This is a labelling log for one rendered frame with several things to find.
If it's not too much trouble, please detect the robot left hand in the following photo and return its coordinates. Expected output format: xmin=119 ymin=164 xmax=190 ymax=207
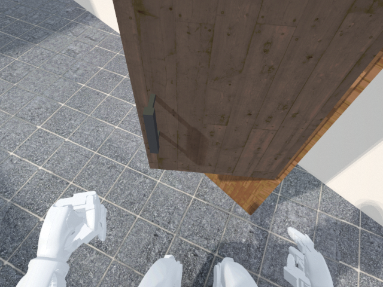
xmin=37 ymin=191 xmax=107 ymax=262

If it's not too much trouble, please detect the right robot thigh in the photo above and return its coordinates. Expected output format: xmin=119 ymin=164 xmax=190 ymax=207
xmin=214 ymin=261 xmax=258 ymax=287

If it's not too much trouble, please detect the robot left forearm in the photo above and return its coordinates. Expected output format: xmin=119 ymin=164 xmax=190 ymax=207
xmin=16 ymin=257 xmax=69 ymax=287

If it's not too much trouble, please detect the robot right hand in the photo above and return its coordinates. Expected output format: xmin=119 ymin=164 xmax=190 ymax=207
xmin=284 ymin=227 xmax=333 ymax=287

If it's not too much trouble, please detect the left robot shin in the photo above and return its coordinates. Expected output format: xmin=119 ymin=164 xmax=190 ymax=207
xmin=164 ymin=255 xmax=175 ymax=260

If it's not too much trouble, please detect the cupboard door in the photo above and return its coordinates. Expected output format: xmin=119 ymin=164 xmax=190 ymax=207
xmin=113 ymin=0 xmax=383 ymax=179

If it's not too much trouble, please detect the handle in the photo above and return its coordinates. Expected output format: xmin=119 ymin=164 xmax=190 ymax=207
xmin=143 ymin=94 xmax=160 ymax=154

